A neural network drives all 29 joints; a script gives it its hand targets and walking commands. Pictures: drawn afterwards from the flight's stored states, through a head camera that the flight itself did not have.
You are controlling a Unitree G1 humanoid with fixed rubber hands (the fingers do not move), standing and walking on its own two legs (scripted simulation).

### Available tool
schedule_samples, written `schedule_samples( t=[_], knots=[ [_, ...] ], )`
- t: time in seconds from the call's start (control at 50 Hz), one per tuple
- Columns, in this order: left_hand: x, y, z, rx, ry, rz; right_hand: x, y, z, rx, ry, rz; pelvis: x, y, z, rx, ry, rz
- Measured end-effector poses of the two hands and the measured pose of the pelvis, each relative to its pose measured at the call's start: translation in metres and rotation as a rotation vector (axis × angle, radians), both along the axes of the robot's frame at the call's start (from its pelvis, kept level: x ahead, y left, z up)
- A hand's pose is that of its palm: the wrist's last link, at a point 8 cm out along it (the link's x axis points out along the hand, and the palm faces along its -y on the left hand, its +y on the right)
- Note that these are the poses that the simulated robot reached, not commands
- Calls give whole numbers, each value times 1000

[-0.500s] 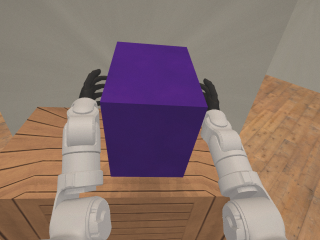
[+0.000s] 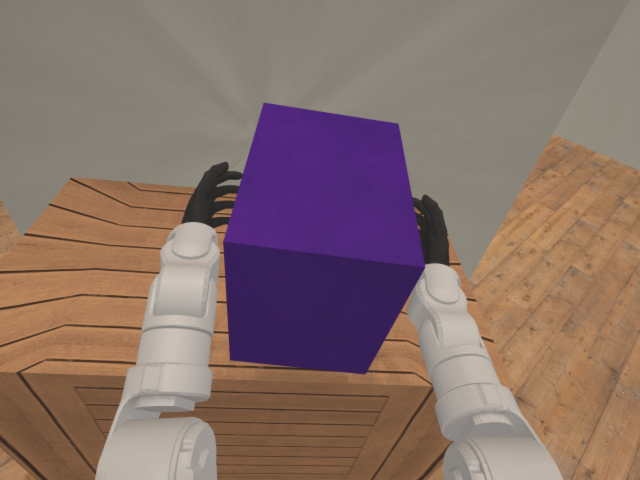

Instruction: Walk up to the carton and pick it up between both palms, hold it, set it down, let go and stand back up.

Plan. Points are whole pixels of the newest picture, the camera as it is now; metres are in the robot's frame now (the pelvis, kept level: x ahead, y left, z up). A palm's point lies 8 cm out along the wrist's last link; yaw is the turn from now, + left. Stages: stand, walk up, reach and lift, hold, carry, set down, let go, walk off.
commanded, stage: set down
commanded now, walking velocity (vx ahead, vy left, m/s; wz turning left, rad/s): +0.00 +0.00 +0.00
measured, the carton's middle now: (315, 240) +0.43 -0.01 +0.10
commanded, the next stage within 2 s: none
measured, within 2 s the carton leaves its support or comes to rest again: neither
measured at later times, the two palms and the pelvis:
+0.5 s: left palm (194, 226) +0.41 +0.15 +0.14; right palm (411, 256) +0.38 -0.14 +0.13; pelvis +0.01 +0.01 +0.00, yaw +0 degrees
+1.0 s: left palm (200, 227) +0.43 +0.15 +0.12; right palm (406, 257) +0.40 -0.14 +0.11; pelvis +0.02 +0.02 +0.00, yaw -2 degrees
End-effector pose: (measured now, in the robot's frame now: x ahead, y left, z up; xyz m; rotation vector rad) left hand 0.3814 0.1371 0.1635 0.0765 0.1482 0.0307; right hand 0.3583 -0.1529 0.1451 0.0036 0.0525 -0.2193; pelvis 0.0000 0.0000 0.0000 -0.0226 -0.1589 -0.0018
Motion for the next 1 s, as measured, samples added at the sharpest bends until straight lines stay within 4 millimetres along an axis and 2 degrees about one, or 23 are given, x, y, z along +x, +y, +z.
schedule_samples(
  t=[0.2, 0.52, 0.8, 1.0],
  knots=[
    [14, -4, 5, 13, 11, -16, 9, -3, 1, 7, 9, -19, 4, 6, 1, 1, 16, -16],
    [25, 14, -26, -13, 64, -1, 24, 14, -21, 9, 56, -4, 15, 11, 2, -4, 59, -9],
    [42, 9, -30, -11, 71, -26, 34, 10, -24, 16, 60, -29, 23, 15, 2, -6, 90, -25],
    [46, 12, -45, -30, 103, -23, 37, 12, -36, 17, 89, -29, 24, 16, 2, -5, 108, -30]
  ],
)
